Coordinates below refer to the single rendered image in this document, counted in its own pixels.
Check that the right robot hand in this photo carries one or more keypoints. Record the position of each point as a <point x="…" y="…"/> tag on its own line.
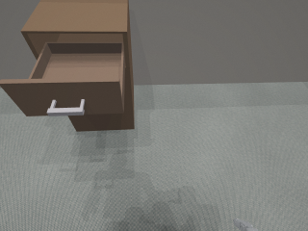
<point x="244" y="225"/>

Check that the cabinet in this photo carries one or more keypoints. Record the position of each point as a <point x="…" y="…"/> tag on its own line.
<point x="87" y="21"/>

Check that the handle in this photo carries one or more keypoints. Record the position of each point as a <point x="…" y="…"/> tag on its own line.
<point x="76" y="111"/>

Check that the drawer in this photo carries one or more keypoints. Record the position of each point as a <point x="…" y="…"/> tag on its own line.
<point x="69" y="71"/>

